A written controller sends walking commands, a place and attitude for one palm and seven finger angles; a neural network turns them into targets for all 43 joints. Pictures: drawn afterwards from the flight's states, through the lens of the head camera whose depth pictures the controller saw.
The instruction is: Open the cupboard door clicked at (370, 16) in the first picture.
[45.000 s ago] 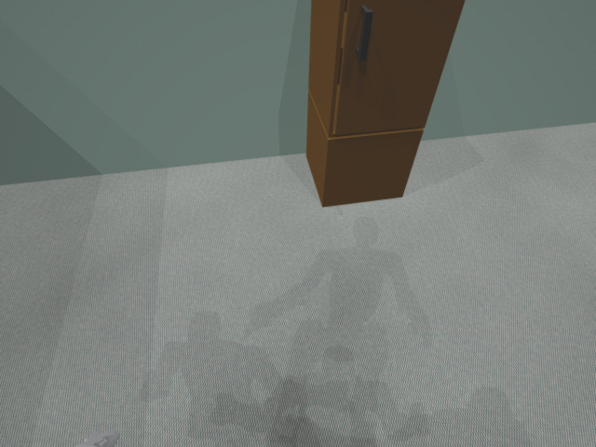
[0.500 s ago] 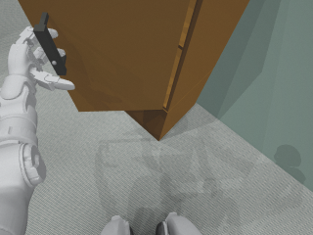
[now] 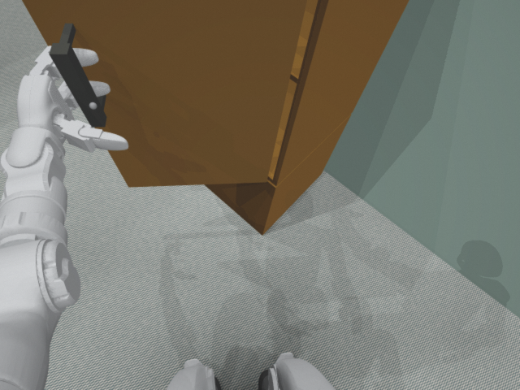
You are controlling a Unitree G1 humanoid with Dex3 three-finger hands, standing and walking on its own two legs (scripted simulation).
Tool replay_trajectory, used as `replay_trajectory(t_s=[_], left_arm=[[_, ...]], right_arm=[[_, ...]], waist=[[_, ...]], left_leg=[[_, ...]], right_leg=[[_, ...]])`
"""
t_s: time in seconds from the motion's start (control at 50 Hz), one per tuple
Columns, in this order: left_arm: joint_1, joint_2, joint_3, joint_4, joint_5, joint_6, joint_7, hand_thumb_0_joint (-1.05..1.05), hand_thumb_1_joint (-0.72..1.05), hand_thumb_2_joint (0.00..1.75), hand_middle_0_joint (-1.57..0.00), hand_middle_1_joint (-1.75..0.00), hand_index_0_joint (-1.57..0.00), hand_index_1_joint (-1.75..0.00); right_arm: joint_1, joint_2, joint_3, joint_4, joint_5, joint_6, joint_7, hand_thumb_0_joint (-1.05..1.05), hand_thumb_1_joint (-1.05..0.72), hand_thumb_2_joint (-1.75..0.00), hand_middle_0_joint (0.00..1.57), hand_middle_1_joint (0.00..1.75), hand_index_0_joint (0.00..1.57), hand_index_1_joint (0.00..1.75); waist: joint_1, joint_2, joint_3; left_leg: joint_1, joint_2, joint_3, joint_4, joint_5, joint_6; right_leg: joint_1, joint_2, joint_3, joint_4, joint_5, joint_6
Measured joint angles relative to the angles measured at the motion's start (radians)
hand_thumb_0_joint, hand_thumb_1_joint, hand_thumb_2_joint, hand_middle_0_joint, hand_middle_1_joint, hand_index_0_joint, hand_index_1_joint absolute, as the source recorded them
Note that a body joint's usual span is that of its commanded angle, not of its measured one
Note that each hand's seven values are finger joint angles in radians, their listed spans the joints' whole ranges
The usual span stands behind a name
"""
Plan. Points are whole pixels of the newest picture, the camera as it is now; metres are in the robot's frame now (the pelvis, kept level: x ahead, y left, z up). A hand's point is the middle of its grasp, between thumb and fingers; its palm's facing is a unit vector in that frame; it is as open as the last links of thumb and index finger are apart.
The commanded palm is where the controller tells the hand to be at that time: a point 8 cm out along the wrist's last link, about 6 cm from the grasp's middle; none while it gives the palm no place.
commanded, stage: slide the fingers in behind the handle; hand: left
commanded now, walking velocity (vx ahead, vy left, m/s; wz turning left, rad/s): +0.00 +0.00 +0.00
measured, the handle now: (84, 79) +0.57 +0.21 +0.09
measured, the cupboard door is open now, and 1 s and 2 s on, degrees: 47 47 83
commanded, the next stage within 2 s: close the thumb around the handle in 0.14 s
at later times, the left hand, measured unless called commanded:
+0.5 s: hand (95, 104) +0.52 +0.19 +0.09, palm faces -0.01 -1.00 -0.01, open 12.1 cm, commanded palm +0.50 +0.23 +0.09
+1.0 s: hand (94, 104) +0.52 +0.19 +0.09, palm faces +0.00 -1.00 -0.01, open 5.6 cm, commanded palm +0.49 +0.23 +0.09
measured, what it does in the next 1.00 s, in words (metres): stands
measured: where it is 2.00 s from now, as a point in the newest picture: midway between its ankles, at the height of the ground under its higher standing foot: outside the picture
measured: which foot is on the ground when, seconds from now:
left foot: down 0.00-1.00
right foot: down 0.00-1.00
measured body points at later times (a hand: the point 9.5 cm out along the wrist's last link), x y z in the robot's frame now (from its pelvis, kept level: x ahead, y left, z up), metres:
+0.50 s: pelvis +0.00 +0.00 +0.00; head +0.12 +0.02 +0.43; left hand +0.51 +0.24 +0.10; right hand -0.01 -0.26 -0.11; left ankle +0.00 +0.08 -0.69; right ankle -0.01 -0.10 -0.69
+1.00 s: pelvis +0.00 +0.00 +0.00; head +0.12 +0.02 +0.43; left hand +0.51 +0.24 +0.10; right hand -0.02 -0.26 -0.11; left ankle +0.00 +0.08 -0.69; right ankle -0.01 -0.10 -0.69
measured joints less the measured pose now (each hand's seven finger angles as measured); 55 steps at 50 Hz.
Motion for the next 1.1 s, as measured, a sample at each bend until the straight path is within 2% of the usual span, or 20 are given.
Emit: replay_trajectory(t_s=[0.22,0.36,0.5,0.86,1.1], left_arm=[[-0.018,-0.005,-0.011,0.007,-0.01,-0.001,-0.012,-0.01,-0.5,0.3,-0.29,-1.2,-0.3,-1.2],[-0.012,-0.018,-0.013,-0.01,-0.004,0.001,0.003,-0.01,-0.45,0.32,-0.3,-1.21,-0.3,-1.2],[-0.011,-0.031,-0.021,-0.006,-0.005,0.003,0.022,-0.01,-0.2,0.43,-0.31,-1.23,-0.32,-1.23],[-0.017,-0.029,-0.03,0.002,-0.008,-0.005,0.026,0.01,0.71,0.82,-0.37,-1.33,-0.36,-1.32],[-0.002,-0.024,-0.014,-0.007,-0.006,-0.001,0.014,0.01,0.75,0.81,-0.35,-1.35,-0.36,-1.34]], right_arm=[[-0.014,-0.008,-0.003,0.008,-0.003,-0.009,-0.003,0.0,-0.91,-0.9,0.2,0.3,0.2,0.3],[-0.016,-0.006,-0.006,0.003,-0.005,-0.01,-0.001,0.0,-0.91,-0.9,0.2,0.3,0.2,0.3],[-0.015,0.0,-0.004,0.006,-0.005,-0.006,0.004,0.0,-0.91,-0.9,0.2,0.3,0.2,0.3],[-0.009,-0.004,-0.006,0.018,-0.006,-0.01,0.001,0.0,-0.91,-0.9,0.2,0.3,0.2,0.3],[-0.017,-0.006,-0.006,0.008,-0.004,-0.004,-0.002,0.0,-0.91,-0.9,0.2,0.3,0.2,0.3]], waist=[[0.004,-0.001,-0.001],[0.004,0.001,-0.005],[0.008,0.004,-0.007],[0.01,0.007,-0.003],[0.007,0.003,-0.006]], left_leg=[[-0.012,-0.003,-0.005,0.008,0.0,0.002],[-0.014,-0.005,-0.003,0.009,0.0,0.003],[-0.005,-0.007,-0.001,0.006,-0.001,0.005],[-0.008,-0.01,-0.005,0.008,-0.001,0.004],[0.001,-0.006,-0.003,0.001,0.0,0.002]], right_leg=[[-0.009,-0.003,-0.005,0.006,-0.001,0.002],[-0.011,-0.004,-0.003,0.007,-0.001,0.004],[-0.003,-0.006,0.0,0.006,-0.002,0.006],[-0.006,-0.008,-0.003,0.01,-0.005,0.005],[0.002,-0.003,0.001,0.002,-0.002,0.003]])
